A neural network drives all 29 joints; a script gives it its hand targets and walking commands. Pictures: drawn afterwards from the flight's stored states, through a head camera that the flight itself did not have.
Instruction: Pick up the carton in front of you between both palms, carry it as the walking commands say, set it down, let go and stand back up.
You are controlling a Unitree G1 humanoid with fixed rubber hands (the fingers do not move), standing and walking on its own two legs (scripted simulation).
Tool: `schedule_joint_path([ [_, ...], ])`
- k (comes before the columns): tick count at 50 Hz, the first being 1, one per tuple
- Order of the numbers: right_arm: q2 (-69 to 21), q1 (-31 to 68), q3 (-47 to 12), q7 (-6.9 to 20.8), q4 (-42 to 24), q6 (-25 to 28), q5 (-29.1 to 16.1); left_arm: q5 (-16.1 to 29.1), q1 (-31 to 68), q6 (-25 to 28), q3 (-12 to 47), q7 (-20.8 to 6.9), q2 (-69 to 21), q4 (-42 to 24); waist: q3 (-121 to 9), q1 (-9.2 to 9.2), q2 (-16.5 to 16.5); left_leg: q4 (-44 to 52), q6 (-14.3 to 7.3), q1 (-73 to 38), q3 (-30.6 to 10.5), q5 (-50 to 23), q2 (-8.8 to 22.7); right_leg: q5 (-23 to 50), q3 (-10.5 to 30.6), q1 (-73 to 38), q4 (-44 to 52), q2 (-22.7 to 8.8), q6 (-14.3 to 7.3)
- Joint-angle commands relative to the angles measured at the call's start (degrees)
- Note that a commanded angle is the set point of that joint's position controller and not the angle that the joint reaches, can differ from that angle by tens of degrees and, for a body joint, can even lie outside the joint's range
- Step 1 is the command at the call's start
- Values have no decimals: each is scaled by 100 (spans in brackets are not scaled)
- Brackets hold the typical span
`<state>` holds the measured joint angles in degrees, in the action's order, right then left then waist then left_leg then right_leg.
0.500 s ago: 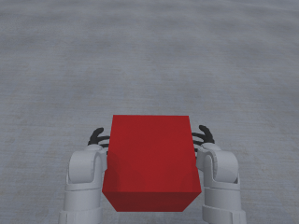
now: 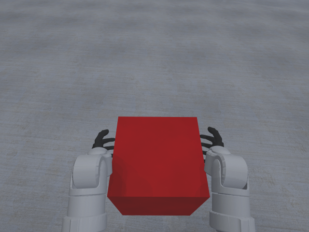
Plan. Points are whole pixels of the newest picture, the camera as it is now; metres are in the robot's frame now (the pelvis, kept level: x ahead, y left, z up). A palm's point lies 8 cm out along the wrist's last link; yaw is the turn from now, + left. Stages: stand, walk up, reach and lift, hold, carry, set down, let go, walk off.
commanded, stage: carry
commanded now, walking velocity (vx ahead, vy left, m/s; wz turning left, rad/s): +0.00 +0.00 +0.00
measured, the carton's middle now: (156, 169) +0.31 +0.00 -0.01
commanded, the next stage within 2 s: hold in 1.66 s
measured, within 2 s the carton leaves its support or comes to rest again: neither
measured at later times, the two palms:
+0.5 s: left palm (92, 178) +0.24 +0.15 +0.06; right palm (213, 177) +0.25 -0.13 +0.07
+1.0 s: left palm (84, 197) +0.21 +0.17 +0.03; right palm (210, 195) +0.22 -0.13 +0.03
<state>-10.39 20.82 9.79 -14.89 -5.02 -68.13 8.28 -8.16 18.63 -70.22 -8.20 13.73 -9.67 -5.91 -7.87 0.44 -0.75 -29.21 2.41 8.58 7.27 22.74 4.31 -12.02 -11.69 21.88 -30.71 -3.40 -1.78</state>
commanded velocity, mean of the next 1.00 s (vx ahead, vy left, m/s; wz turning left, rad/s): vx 0.00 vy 0.00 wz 0.00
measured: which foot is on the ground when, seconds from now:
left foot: down 0.00-1.00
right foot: down 0.00-1.00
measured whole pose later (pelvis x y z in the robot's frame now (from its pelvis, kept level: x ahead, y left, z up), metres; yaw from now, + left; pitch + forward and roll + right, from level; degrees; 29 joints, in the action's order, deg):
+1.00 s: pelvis -0.07 +0.02 +0.00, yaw +1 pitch +1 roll +0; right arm -8.7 15.0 12.2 -1.2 16.2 -39.8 16.6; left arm -15.8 13.6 -42.0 -10.7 1.4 -8.4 15.6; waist -6.4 0.1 -0.2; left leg -32.9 -1.3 12.1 9.4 21.6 2.1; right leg -6.5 -10.1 23.3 -29.4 -6.2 -0.3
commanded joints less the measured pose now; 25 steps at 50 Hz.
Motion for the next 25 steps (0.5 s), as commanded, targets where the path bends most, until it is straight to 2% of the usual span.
schedule_joint_path([
  [1, -6008, 2492, -3775, 2594, 155, -190, -2590, 2655, 3276, 105, 3847, -2389, -5895, -392, -1815, -38, -153, -12, -2, -401, -211, -4202, 491, 3539, 527, -1291, -303, -559, -74],
  [3, -6001, 2494, -3776, 2591, 145, -186, -2590, 2670, 3288, 93, 3855, -2389, -5892, -398, -1731, -41, -220, -74, -50, -482, -203, -4578, 558, 3074, 459, -1107, -343, -484, -24],
  [6, -6002, 2495, -3787, 2583, 125, -180, -2580, 2689, 3298, 78, 3857, -2401, -5888, -390, -1683, -46, -199, -150, -101, -393, -180, -4555, 570, 2969, 468, -1108, -406, -493, -18],
  [11, -6030, 2576, -3837, 2588, 47, -171, -2610, 2704, 3321, 83, 3837, -2416, -5918, -396, -1669, -50, -90, -152, -167, -232, -157, -3875, 554, 2786, 537, -1137, -426, -566, -52],
  [16, -6195, 2420, -3872, 2670, 274, -62, -2556, 2610, 3142, 200, 3834, -2488, -6077, -163, -1539, -48, 3, -57, -220, 29, -171, -2881, 506, 2525, 601, -1193, -289, -640, -55],
  [20, -6313, 2391, -3913, 2773, 560, 182, -2498, 2508, 3080, 464, 3859, -2579, -6216, 117, -1406, -39, 57, 57, -255, 215, -200, -2235, 463, 2322, 649, -1192, -137, -683, -37],
  [25, -6304, 2371, -3899, 2860, 840, 631, -2355, 2377, 3084, 926, 3849, -2662, -6195, 363, -1195, -35, 71, 294, -306, 427, -275, -1427, 459, 1673, 698, -1116, 116, -698, 12],
])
